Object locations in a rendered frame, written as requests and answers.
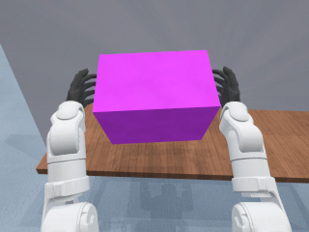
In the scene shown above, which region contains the robot left upper arm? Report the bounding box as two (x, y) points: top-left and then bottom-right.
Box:
(42, 202), (99, 232)

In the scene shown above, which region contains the robot right forearm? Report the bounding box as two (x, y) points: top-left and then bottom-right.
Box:
(219, 101), (292, 232)

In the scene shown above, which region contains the table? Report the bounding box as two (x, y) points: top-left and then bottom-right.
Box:
(36, 103), (309, 205)

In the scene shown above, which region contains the robot right hand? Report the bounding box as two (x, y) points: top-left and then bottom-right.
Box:
(211, 66), (240, 109)

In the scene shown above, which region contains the carton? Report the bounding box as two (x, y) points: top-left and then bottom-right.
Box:
(92, 49), (221, 145)

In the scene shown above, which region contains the robot right upper arm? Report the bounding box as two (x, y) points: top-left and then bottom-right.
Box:
(232, 202), (291, 232)

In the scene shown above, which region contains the robot left forearm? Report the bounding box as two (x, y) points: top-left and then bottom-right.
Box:
(41, 101), (90, 232)

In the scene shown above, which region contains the robot left hand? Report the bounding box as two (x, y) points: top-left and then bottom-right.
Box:
(66, 69), (98, 108)

